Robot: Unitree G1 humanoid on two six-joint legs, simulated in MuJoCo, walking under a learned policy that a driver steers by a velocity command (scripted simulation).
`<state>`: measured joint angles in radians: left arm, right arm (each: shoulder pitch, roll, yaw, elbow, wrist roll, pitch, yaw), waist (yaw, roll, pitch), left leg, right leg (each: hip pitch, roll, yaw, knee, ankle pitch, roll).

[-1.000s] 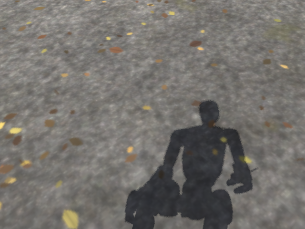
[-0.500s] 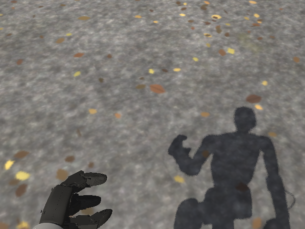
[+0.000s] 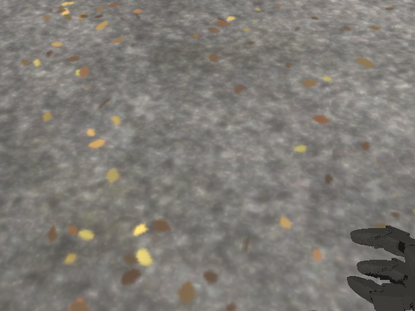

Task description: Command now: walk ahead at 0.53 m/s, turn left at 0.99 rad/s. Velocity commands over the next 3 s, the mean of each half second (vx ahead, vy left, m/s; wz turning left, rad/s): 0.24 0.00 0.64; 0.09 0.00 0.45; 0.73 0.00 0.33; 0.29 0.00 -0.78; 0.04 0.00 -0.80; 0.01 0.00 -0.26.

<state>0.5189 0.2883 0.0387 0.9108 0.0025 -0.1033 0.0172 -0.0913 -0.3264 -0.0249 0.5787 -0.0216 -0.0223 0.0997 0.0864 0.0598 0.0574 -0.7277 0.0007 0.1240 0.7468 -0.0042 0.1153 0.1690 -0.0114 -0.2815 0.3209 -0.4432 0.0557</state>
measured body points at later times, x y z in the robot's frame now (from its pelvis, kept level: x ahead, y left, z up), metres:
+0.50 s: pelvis +0.27 -0.05 +0.01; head +0.29 -0.04 +0.46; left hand +0.36 +0.25 -0.07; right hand +0.50 -0.26 -0.09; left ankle +0.21 +0.02 -0.72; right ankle +0.40 -0.14 -0.72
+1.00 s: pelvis +0.27 -0.04 +0.02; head +0.27 +0.01 +0.47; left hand +0.28 +0.30 -0.08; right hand +0.48 -0.25 -0.06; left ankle +0.21 +0.03 -0.72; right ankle +0.39 -0.14 -0.66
